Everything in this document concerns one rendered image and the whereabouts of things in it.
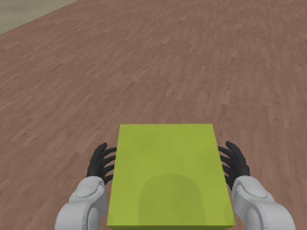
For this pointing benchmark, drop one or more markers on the left robot hand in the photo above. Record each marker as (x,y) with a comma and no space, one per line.
(97,163)

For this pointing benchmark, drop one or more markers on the carton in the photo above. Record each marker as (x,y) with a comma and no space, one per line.
(168,177)

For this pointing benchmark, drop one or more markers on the left robot forearm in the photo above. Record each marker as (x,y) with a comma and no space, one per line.
(86,206)

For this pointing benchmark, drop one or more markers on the right robot forearm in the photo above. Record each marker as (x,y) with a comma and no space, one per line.
(257,208)

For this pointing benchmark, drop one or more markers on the right robot hand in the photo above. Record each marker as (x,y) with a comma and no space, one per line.
(236,165)

